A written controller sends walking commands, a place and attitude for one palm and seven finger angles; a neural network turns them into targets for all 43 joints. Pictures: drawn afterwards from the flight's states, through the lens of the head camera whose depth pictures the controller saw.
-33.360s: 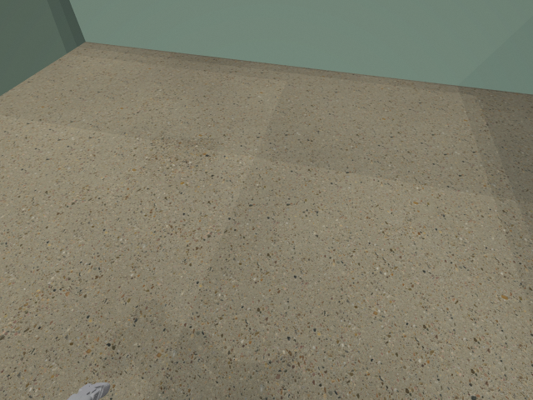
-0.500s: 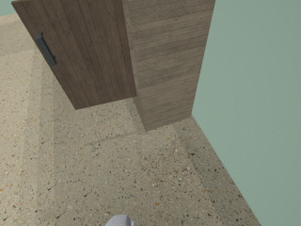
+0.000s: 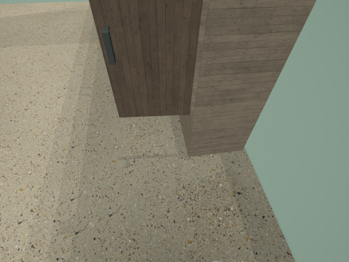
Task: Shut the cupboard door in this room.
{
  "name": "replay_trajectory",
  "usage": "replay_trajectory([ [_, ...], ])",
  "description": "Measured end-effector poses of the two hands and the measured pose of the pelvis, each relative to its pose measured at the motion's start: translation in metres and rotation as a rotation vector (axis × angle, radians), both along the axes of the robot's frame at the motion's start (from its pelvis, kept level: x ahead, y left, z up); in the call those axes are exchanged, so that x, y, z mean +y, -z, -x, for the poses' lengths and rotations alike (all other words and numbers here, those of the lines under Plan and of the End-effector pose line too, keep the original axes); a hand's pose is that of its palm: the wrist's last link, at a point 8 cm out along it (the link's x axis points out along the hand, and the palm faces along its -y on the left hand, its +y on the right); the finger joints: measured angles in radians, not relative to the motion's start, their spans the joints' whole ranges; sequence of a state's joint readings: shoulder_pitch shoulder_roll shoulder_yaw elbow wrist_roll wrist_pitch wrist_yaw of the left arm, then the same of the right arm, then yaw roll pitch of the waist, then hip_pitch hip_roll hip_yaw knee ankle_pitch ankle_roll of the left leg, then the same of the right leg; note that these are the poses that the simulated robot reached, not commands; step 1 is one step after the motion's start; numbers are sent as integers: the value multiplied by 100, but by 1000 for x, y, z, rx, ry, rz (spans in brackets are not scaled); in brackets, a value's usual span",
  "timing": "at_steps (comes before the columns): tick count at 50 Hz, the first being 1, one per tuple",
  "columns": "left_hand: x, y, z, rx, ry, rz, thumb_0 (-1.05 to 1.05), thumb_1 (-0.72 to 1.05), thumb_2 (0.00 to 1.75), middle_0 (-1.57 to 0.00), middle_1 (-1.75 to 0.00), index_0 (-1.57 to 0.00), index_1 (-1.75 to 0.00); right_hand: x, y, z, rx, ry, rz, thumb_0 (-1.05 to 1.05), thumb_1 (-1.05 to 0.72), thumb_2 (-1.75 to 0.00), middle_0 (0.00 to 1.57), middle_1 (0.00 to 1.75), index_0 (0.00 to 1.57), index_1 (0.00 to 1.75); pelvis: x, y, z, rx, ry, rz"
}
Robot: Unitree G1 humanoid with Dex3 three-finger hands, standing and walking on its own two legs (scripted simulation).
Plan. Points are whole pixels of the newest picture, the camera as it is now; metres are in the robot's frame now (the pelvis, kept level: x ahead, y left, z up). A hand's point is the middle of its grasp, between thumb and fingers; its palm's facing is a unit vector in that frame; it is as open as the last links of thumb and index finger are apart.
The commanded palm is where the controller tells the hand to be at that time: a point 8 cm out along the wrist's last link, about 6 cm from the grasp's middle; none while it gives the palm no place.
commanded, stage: take the last steps up to it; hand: left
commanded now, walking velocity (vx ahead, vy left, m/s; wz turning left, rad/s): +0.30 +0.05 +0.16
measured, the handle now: (110, 45) +0.80 +0.30 +0.06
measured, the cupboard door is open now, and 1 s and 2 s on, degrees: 85 85 85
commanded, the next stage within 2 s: come to a stop and stand still in 0.94 s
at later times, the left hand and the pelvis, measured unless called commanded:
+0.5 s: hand out of the picture -0.03 +0.12 -0.15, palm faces +0.21 -0.96 -0.21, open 7.4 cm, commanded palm none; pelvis +0.08 -0.02 +0.00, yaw +6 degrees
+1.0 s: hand (95, 193) +0.32 +0.27 -0.16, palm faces +0.13 -0.97 -0.20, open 7.4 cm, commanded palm none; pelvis +0.24 +0.07 +0.00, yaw +4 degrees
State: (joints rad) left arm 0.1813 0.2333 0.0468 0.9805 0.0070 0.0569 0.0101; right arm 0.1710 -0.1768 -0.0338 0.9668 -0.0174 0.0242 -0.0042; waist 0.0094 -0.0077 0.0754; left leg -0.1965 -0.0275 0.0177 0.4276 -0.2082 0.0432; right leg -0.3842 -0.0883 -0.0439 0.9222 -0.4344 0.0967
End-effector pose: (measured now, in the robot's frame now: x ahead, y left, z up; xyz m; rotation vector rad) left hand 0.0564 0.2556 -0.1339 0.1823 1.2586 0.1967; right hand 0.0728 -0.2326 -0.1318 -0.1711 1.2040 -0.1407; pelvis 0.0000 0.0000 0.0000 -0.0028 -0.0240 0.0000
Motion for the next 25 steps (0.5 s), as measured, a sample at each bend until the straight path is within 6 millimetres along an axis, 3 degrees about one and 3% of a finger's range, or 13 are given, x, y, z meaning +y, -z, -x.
replay_trajectory([
  [6, -33, -5, -10, -60, 37, -12, 0, 91, 90, -20, -30, -20, -30, -21, 29, 44, 91, 53, -52, 1, -90, -90, 20, 30, 20, 30, -22, 10, -1, 5, -15, -30],
  [11, -56, -14, 17, -52, -29, -12, 0, 91, 89, -20, -30, -20, -30, -38, 32, 58, 186, 38, -74, 1, -91, -90, 20, 30, 20, 30, -34, 3, -13, -11, -43, -40],
  [19, -80, -18, 76, 158, -137, 30, 0, 91, 89, -20, -30, -20, -30, -46, 21, 25, 205, 15, -66, 1, -91, -90, 20, 30, 20, 30, -35, -8, -45, 0, -78, -52],
  [22, -85, -18, 91, 219, -189, 52, 0, 91, 89, -20, -30, -20, -30, -38, 21, -2, 217, -25, -61, 1, -91, -90, 19, 30, 20, 30, -28, -7, -61, 8, -96, -45],
  [25, -88, -16, 101, 283, -236, 77, 0, 91, 89, -20, -30, -20, -30, -22, 23, -41, 202, -71, -60, 1, -91, -90, 19, 30, 20, 30, -17, -4, -78, 18, -109, -37],
])
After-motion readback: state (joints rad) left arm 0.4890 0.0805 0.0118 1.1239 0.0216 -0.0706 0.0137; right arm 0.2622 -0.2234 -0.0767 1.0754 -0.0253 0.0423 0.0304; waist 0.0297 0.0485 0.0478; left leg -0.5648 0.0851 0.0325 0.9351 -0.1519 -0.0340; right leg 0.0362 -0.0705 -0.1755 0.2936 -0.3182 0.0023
